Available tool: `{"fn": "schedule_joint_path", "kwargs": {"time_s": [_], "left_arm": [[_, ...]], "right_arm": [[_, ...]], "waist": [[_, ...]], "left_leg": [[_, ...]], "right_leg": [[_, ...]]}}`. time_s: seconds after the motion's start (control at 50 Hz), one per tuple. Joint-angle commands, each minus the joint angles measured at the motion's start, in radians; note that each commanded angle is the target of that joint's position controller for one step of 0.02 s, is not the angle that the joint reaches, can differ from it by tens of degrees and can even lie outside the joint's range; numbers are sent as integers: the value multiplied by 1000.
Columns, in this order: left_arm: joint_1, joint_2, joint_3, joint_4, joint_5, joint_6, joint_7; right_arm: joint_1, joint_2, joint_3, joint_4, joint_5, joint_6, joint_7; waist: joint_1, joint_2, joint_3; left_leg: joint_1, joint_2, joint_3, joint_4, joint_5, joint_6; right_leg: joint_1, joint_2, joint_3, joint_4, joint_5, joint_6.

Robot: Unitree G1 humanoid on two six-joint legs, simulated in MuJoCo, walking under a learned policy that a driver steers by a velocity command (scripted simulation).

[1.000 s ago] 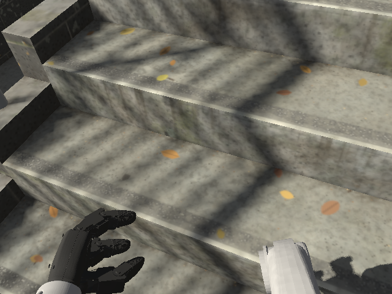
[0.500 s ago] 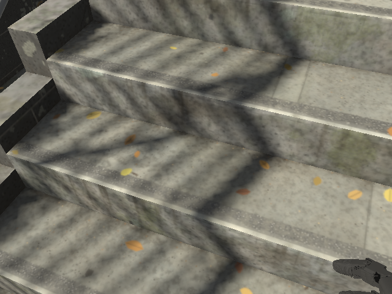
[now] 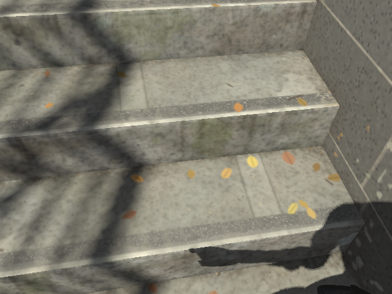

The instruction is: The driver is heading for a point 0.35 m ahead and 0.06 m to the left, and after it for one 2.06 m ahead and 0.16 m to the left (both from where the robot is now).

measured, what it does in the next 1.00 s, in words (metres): climbs, turning left: right foot, then left foot 0.18 m higher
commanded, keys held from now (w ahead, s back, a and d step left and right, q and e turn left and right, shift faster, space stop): shift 0.10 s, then w+shift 0.12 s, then w+q+shift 0.58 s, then w+e+shift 0.20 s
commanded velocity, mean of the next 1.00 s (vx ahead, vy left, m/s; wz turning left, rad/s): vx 0.67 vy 0.00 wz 0.31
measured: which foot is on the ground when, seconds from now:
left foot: down 0.00-0.26, up 0.28-0.64, down 0.66-1.00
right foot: up 0.00-0.20, down 0.22-0.68, up 0.70-1.00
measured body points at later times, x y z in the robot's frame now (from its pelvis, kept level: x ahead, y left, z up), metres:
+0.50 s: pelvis +0.12 -0.03 -0.01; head +0.12 -0.04 +0.44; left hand +0.04 +0.21 -0.14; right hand +0.32 -0.21 -0.10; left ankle +0.14 +0.10 -0.39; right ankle +0.00 -0.12 -0.74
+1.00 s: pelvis +0.46 +0.06 +0.18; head +0.49 +0.08 +0.63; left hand +0.71 +0.28 +0.19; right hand +0.50 -0.18 +0.04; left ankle +0.31 +0.04 -0.55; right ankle +0.65 +0.04 -0.29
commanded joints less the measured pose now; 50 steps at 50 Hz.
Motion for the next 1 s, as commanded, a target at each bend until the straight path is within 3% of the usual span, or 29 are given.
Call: {"fn": "schedule_joint_path", "kwargs": {"time_s": [0.02,0.08,0.12,0.16,0.2,0.24,0.28,0.3,0.32,0.34,0.4,0.48,0.5,0.54,0.56,0.58,0.6,0.64,0.66,0.68,0.7,0.72,0.76,0.8,0.86,0.92,0.96,0.98,1.0], "left_arm": [[-98,-16,-18,-55,-1,-19,-12],[33,-67,-39,24,13,-12,-80],[59,-65,-42,46,3,-23,-117],[6,30,-15,-14,-4,-29,-89],[-24,21,-16,-41,-5,-53,-48],[4,-4,-13,-24,17,-78,-29],[245,51,21,61,39,-82,10],[380,74,27,108,50,-92,22],[391,29,2,187,79,-87,11],[379,38,29,112,51,-70,26],[342,-100,-21,219,45,-88,32],[313,-98,-34,291,48,-128,17],[294,-121,-48,306,27,-123,17],[328,-88,-57,330,-20,-108,61],[313,-71,-60,316,-38,-92,79],[292,-18,-59,268,-70,-89,104],[328,115,-23,238,-87,-98,125],[201,208,26,147,-95,-87,112],[200,224,31,133,-80,-79,59],[214,132,29,105,-27,-97,33],[45,45,23,-24,-3,-124,-29],[-39,-21,-1,-106,66,-145,-46],[-80,-169,-55,-179,68,-133,-13],[-89,-260,-108,-217,72,-95,28],[-179,-244,-112,-218,42,-37,57],[-368,-287,-135,-302,22,-24,73],[-422,-186,-126,-309,-4,-14,65],[-222,-167,-111,-226,-6,-15,67],[-111,-130,-97,-162,-34,-8,64]], "right_arm": [[20,-125,-11,-25,35,-18,-3],[-184,-115,4,-36,55,-40,33],[-77,-140,-1,50,43,-44,61],[105,-289,-70,131,1,-31,41],[44,-200,-36,150,11,-41,21],[69,-123,-17,175,25,-57,15],[-38,-43,10,121,9,-59,45],[-76,-13,27,117,2,-67,65],[-48,-33,15,151,28,-78,60],[-90,-58,-25,81,36,-101,47],[-174,38,8,0,31,-67,33],[-232,95,22,-111,53,9,13],[-278,107,42,-151,45,28,14],[-348,71,60,-205,73,69,25],[-315,31,53,-191,55,77,30],[-237,21,49,-131,45,69,40],[-181,11,42,-114,55,82,32],[191,-78,0,-22,25,87,12],[271,-150,-29,1,24,56,14],[171,-186,-64,7,38,41,29],[109,-295,-106,11,55,53,13],[14,-246,-97,-13,48,47,1],[149,-167,-74,139,9,2,-18],[183,-108,-65,206,-23,-39,2],[185,-75,-37,276,-5,-77,53],[333,-99,-32,376,8,-87,56],[354,-125,-35,376,48,-73,9],[283,-134,-33,327,67,-78,-10],[241,-236,-53,287,97,-91,-26]], "waist": [[-26,133,-27],[105,128,-34],[74,111,20],[-43,215,120],[-24,190,96],[2,117,10],[153,-201,-26],[230,-257,-6],[194,-146,19],[160,98,-23],[84,9,132],[4,-34,294],[-45,-12,315],[-24,-60,344],[-36,-37,279],[-54,10,143],[-87,-68,46],[-228,-213,-216],[-249,-210,-293],[-176,-111,-222],[-162,294,-143],[-120,131,-131],[-29,-44,90],[45,-83,202],[68,-6,286],[26,28,277],[-6,-20,215],[92,-2,55],[150,54,-151]], "left_leg": [[242,173,-214,-147,164,175],[-28,112,-100,-136,117,74],[-126,155,-116,-104,-91,106],[11,349,-334,-244,-437,264],[72,397,-419,-247,-445,279],[-13,297,-320,-108,-355,227],[-540,-9,-45,495,-123,46],[-890,-55,-155,950,-138,42],[-1069,-60,-260,1374,-26,74],[-968,-28,-208,1472,-13,48],[-1173,-38,-233,1840,-91,75],[-1197,-65,-163,1911,-192,102],[-1092,-35,-129,1685,-137,110],[-853,-33,53,1365,-131,112],[-635,-35,132,1191,-140,113],[-374,-110,243,1071,-155,123],[-279,-131,261,995,-173,137],[-101,-180,152,872,-313,193],[76,-222,65,656,-419,199],[147,-193,-182,380,-436,247],[282,-9,-908,-45,-592,376],[213,44,-1105,-176,-603,348],[30,60,-1042,-201,-518,254],[-86,-13,-752,-129,-195,220],[-183,-11,-455,-178,41,115],[-97,1,-318,-282,190,67],[-161,4,-230,-503,601,73],[-150,-17,-96,-364,1324,55],[-108,46,-107,-290,1790,77]], "right_leg": [[-206,-32,-54,-207,6,8],[207,-157,-186,-546,7,29],[389,-143,-238,-742,95,-10],[221,-125,-243,-749,18,-133],[271,-172,-185,-959,88,-273],[516,-144,-187,-1037,119,-326],[886,-375,313,-1224,-213,-532],[1051,-488,556,-1323,-282,-566],[1029,-510,478,-1261,-167,-497],[995,-518,312,-1314,-162,-395],[865,-477,76,-1354,-69,-311],[631,-434,-187,-1474,29,-235],[506,-375,-279,-1525,36,-187],[362,-326,-406,-1700,398,-179],[355,-280,-466,-1692,648,-184],[406,-277,-513,-1560,1307,-178],[528,-344,-484,-1416,1818,-197],[780,-452,-417,-959,2285,-226],[770,-428,-397,-693,2057,-278],[582,-343,-351,-386,1213,-257],[-6,-50,-269,120,384,-180],[-136,-63,-48,459,367,-184],[-286,-113,-34,646,333,-197],[-440,-138,-59,799,229,-210],[-543,-159,-200,763,73,-218],[-617,-182,-245,608,-52,-274],[-208,-156,-378,108,-5,-262],[141,-102,-445,-20,43,-270],[406,-32,-450,-85,161,-275]]}}
Next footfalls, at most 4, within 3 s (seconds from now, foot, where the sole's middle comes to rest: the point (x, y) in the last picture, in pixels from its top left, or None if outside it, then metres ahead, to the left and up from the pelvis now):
0.22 right None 0.04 -0.12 -0.78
0.66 left None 0.34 0.05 -0.60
1.08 right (169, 193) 0.69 0.09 -0.42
1.42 left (107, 86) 0.95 0.29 -0.25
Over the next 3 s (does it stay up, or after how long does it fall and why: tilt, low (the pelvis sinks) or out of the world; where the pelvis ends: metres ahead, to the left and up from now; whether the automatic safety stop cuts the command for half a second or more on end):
stays up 2.06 0.10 0.86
